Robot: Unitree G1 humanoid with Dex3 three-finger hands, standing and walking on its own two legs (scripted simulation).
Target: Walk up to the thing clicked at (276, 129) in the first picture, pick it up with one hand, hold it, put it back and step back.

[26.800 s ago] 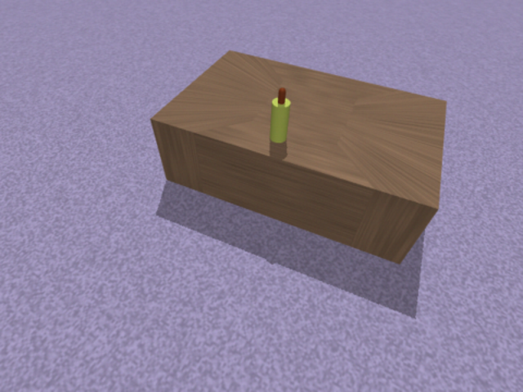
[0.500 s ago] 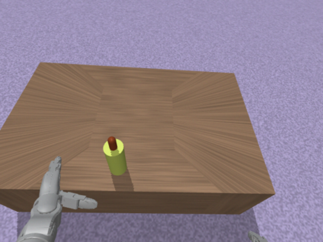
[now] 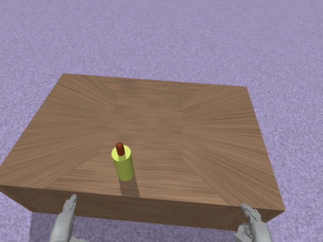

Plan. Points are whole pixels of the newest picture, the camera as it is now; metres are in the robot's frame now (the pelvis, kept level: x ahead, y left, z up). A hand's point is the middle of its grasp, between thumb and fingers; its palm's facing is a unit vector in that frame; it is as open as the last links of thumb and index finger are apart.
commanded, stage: home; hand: left
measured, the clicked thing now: (122, 160) +0.45 +0.17 -0.24
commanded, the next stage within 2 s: stand in 1.74 s
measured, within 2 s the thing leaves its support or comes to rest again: neither
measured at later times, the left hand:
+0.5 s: hand out of the picture +0.11 +0.25 -0.11, palm faces -0.03 -0.92 -0.39, open 17.6 cm
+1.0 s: hand out of the picture +0.03 +0.26 -0.12, palm faces -0.03 -0.93 -0.37, open 17.6 cm
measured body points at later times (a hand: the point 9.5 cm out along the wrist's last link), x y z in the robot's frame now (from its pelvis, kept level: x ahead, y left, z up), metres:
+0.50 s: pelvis +0.00 +0.01 +0.02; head -0.01 -0.01 +0.47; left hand +0.11 +0.30 -0.08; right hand +0.09 -0.28 -0.11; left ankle +0.01 +0.13 -0.71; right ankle +0.00 -0.11 -0.71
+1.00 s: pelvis -0.02 +0.01 +0.04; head -0.03 +0.00 +0.48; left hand +0.03 +0.31 -0.09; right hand +0.05 -0.28 -0.11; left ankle +0.01 +0.13 -0.71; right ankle +0.00 -0.11 -0.71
